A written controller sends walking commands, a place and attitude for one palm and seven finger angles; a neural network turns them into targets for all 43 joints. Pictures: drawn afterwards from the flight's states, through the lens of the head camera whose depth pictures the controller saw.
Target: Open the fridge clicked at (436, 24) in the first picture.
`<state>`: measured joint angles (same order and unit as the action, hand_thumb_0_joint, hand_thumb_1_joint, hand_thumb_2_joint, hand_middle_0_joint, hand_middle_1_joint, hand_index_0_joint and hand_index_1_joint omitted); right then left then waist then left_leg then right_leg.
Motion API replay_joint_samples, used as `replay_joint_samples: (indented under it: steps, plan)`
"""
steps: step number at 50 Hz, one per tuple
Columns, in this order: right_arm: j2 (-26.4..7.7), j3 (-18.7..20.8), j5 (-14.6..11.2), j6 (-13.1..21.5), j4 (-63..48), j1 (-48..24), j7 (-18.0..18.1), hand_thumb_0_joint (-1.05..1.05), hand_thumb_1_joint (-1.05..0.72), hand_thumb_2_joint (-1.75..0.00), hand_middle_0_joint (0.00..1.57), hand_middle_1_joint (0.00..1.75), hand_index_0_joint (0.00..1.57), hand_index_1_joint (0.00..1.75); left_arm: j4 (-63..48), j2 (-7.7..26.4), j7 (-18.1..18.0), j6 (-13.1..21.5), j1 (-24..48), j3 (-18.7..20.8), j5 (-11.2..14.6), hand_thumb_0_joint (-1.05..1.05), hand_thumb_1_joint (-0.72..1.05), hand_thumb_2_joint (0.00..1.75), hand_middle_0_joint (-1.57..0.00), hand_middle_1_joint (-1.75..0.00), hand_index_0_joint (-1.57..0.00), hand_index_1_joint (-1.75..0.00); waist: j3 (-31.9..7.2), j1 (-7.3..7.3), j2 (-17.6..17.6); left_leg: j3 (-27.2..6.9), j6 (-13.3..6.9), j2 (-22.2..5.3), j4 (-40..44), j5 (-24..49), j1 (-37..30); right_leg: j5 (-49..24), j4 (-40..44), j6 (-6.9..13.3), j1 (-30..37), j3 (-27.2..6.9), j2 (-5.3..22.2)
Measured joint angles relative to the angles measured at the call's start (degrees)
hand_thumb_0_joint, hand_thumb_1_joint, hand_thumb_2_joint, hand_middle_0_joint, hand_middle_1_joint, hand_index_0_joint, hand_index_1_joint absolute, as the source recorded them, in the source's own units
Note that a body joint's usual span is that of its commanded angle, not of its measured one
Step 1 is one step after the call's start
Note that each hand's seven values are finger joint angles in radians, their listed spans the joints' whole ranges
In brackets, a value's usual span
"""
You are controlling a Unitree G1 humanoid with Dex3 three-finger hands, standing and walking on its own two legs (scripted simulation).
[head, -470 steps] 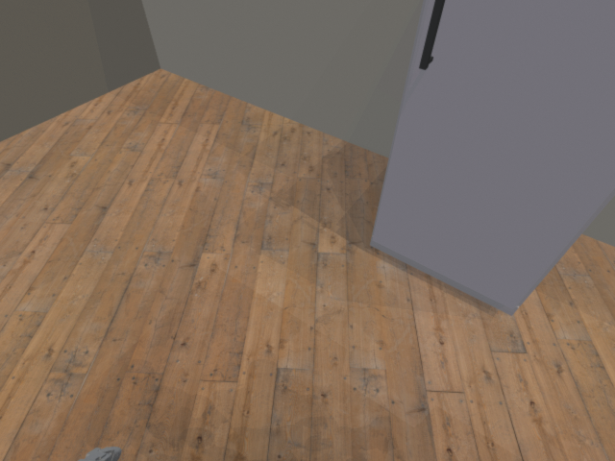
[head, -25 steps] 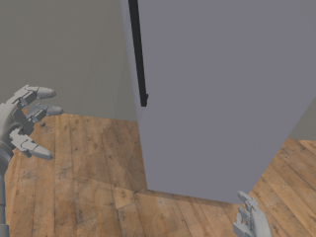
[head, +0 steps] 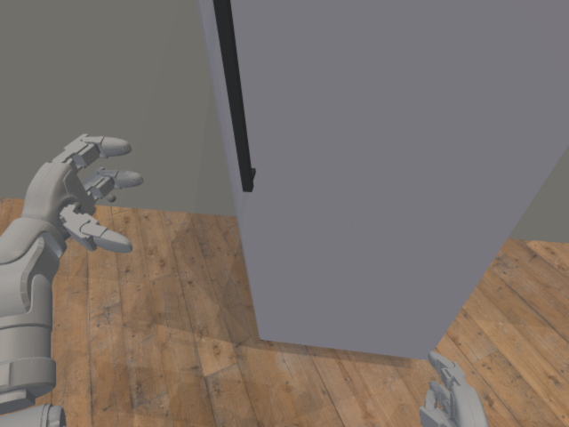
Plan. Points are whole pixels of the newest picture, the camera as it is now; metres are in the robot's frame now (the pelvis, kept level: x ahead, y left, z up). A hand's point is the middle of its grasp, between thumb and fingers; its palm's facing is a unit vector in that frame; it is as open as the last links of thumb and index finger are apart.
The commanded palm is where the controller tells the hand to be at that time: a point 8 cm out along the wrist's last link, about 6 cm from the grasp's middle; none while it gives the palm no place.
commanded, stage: move the hooked fingers beside the handle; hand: left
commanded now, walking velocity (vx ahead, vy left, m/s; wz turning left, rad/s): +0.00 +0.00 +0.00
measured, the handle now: (237, 88) +0.52 +0.11 +0.25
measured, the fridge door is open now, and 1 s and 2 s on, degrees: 0 0 0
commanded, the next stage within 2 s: feel for the door with the fingertips in 1.96 s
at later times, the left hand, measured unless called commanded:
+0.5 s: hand (144, 179) +0.38 +0.22 +0.18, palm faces -0.02 -1.00 -0.02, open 14.0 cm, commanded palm +0.36 +0.27 +0.19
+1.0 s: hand (172, 154) +0.43 +0.20 +0.19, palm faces -0.04 -1.00 +0.00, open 14.0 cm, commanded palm +0.42 +0.25 +0.19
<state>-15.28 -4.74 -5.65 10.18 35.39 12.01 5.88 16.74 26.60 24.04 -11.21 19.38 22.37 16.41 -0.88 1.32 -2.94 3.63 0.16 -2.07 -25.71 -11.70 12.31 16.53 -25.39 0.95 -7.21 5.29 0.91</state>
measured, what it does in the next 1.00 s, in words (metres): stands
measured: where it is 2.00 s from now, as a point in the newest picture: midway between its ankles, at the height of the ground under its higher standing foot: outside the picture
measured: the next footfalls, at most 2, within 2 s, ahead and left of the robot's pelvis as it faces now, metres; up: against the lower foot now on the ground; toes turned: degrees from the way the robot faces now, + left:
none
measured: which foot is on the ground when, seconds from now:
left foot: down 0.00-1.00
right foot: down 0.00-1.00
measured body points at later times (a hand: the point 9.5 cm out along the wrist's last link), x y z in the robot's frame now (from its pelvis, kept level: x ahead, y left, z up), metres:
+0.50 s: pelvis +0.00 +0.00 +0.00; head +0.00 -0.02 +0.45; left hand +0.37 +0.28 +0.19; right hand +0.16 -0.25 -0.09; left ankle +0.02 +0.12 -0.74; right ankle -0.03 -0.10 -0.74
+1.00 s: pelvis +0.00 +0.00 +0.00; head +0.01 +0.00 +0.45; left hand +0.43 +0.25 +0.19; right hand +0.10 -0.26 -0.11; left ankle +0.02 +0.12 -0.74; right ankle -0.03 -0.10 -0.74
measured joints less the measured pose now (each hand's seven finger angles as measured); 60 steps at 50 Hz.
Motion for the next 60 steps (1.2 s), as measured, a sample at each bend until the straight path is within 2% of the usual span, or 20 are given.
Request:
replay_joint_samples:
  steps: [14,19,26,43,60]
  plan:
    - [-1.0,1.3,0.0,-1.8,0.9,1.6,0.2,0.01,-0.9,-0.9,0.2,0.3,0.2,0.3,5.3,0.1,-1.3,1.1,3.7,0.2,-1.0,-0.02,-0.5,0.3,-0.3,-1.2,-0.3,-1.2,-0.1,-0.86,0.6,0.4,0.2,-0.4,-0.5,-0.6,0.6,0.5,-0.5,0.2,-0.9,-0.5,-0.3]
    - [-1.2,1.6,0.0,-2.1,1.1,1.8,0.3,0.01,-0.9,-0.9,0.2,0.3,0.2,0.3,7.0,-0.5,-1.6,1.7,6.0,-1.4,-1.2,-0.02,-0.5,0.3,-0.3,-1.2,-0.3,-1.2,-0.1,-0.77,0.6,0.2,0.2,-0.3,-0.9,-0.8,1.0,0.6,-0.7,0.2,-1.0,-0.3,-0.3]
    - [-0.8,1.3,0.1,-2.9,1.4,1.3,0.4,0.01,-0.9,-0.9,0.2,0.3,0.2,0.3,12.5,-0.8,-3.0,2.1,10.4,-3.2,-2.2,-0.02,-0.5,0.3,-0.3,-1.2,-0.3,-1.2,-0.2,-1.44,0.7,0.1,0.1,-0.3,-1.1,-0.6,1.9,0.6,-1.1,0.2,-2.0,-0.3,-0.2]
    - [-0.9,2.0,0.6,-4.9,2.8,4.4,-0.2,0.01,-0.9,-0.9,0.2,0.3,0.2,0.3,22.8,-0.7,-5.3,5.8,18.3,-3.9,-4.0,-0.02,-0.5,0.3,-0.3,-1.2,-0.3,-1.2,-0.5,-3.06,1.2,0.9,-0.2,-0.5,-1.6,-0.8,3.4,0.3,-1.3,-0.1,-3.7,-1.1,-0.3]
    - [-1.1,2.8,1.4,-5.3,4.6,6.9,-0.8,0.01,-0.9,-0.9,0.2,0.3,0.2,0.3,35.5,-1.5,-8.5,11.1,29.0,-5.3,-6.3,-0.02,-0.5,0.3,-0.3,-1.2,-0.3,-1.2,-0.6,-4.79,1.5,1.2,-0.5,-0.5,-2.6,-0.8,6.4,0.0,-2.2,-0.3,-6.8,-1.5,-0.3]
